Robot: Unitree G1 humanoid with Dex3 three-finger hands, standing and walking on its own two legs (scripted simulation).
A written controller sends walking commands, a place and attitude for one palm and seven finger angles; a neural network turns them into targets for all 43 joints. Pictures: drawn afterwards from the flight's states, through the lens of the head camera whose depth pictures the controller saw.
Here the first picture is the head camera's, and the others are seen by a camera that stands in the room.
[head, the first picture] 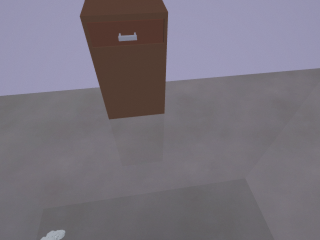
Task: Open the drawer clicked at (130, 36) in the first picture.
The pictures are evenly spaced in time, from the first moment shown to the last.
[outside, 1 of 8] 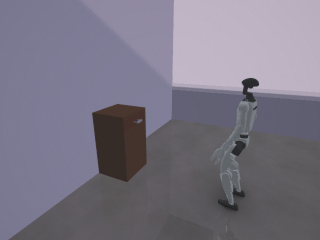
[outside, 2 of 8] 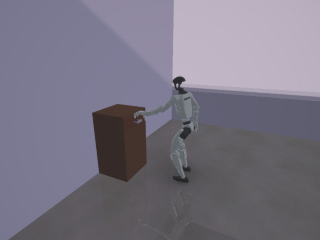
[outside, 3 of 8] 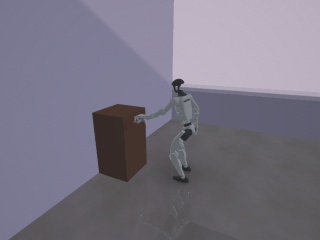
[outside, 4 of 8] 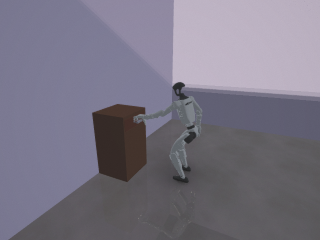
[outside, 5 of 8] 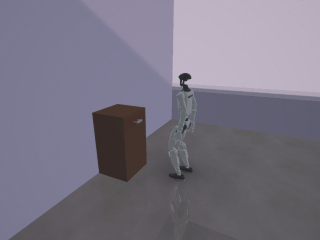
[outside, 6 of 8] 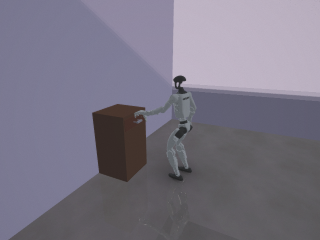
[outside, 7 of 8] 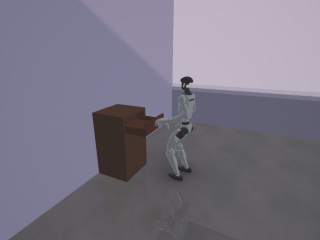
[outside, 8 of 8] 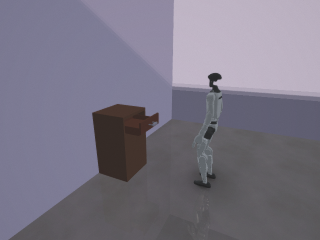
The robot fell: no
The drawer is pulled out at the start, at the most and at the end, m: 0.00 0.30 0.21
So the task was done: yes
